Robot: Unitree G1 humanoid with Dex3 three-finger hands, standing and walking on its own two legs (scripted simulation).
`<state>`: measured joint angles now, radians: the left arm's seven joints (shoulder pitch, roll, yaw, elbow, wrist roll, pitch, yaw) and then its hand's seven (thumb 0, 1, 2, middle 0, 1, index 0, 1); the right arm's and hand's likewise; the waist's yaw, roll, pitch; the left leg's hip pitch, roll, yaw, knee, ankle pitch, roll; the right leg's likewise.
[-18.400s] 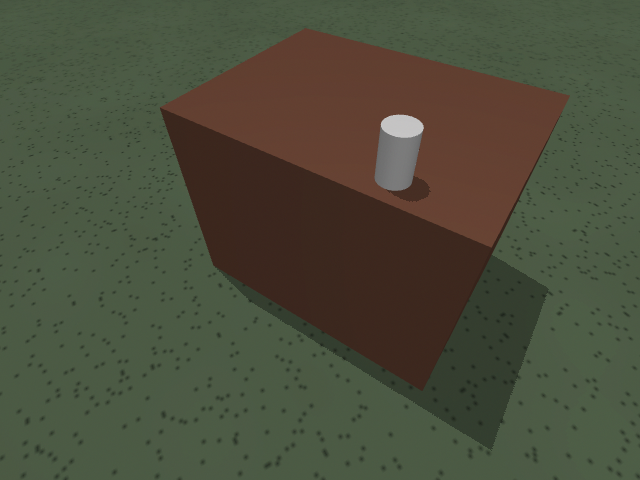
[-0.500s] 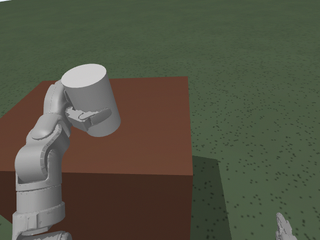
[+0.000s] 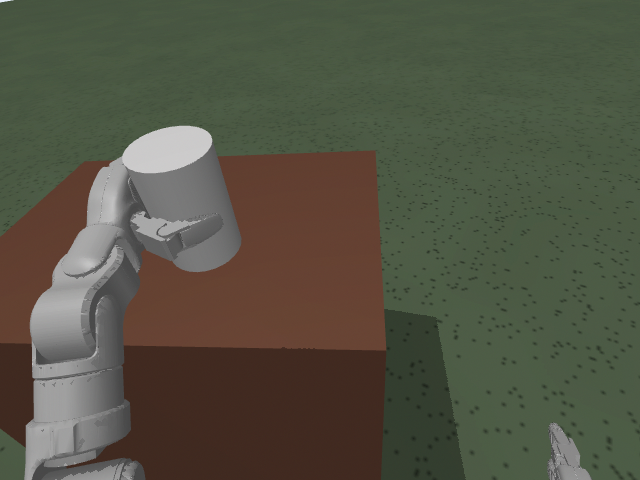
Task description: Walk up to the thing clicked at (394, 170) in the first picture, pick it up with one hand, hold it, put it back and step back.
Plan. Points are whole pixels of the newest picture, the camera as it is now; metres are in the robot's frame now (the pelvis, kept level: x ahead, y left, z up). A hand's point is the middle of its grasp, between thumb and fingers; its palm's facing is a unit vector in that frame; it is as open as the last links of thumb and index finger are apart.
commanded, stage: hold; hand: left
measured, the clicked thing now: (189, 202) +0.34 +0.17 +0.26
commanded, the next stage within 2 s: crouch in 0.22 s
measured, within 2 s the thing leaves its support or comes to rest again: neither
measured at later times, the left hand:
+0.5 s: hand (188, 203) +0.34 +0.17 +0.25, palm faces +0.11 -0.99 +0.01, open 11.4 cm
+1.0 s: hand (214, 229) +0.41 +0.19 +0.16, palm faces +0.17 -0.99 +0.01, open 11.4 cm
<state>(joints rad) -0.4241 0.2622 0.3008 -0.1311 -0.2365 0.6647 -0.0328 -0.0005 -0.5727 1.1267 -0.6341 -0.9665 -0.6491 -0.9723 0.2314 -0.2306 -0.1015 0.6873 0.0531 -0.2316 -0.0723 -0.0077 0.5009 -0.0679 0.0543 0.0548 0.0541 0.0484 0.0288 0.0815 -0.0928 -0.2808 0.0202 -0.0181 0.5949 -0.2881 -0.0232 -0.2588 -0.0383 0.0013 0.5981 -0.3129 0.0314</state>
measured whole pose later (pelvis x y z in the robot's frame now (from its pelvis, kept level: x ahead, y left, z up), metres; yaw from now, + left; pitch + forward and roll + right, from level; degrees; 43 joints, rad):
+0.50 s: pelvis +0.00 +0.00 +0.00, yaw +0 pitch -1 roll +0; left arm -0.45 0.25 0.29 -0.10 -0.24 0.68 -0.03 0.00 -0.57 1.13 -0.64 -0.96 -0.65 -0.97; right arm 0.22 -0.23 -0.11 0.72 0.05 -0.23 -0.06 -0.01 0.52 -0.06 0.05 0.05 0.05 0.05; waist 0.03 0.08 -0.09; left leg -0.29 0.02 -0.02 0.60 -0.29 -0.02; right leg -0.27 -0.04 0.00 0.60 -0.31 0.03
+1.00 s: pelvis +0.00 +0.00 +0.00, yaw -1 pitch +3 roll +0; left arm -0.54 0.30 0.29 0.46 -0.17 0.19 -0.02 0.00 -0.55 1.11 -0.63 -0.96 -0.65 -0.96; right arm 0.22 -0.22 -0.10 0.68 0.03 -0.28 -0.06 -0.01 0.53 -0.06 0.06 0.05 0.06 0.05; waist -0.03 0.02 -0.07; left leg -0.38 0.03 0.00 0.62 -0.29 -0.03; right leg -0.37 -0.02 0.02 0.62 -0.31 0.03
